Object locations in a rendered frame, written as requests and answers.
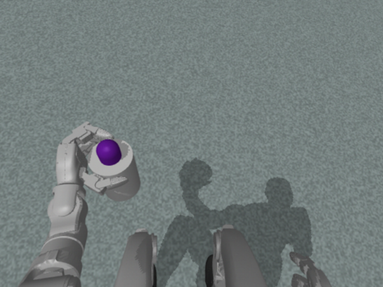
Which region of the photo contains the left robot arm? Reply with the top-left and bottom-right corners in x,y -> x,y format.
18,183 -> 88,287

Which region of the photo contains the left robot hand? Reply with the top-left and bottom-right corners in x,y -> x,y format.
56,121 -> 129,196

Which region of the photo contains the right robot hand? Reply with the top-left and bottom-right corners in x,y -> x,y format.
290,252 -> 332,287

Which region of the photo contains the bottle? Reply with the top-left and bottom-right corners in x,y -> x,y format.
87,139 -> 141,201

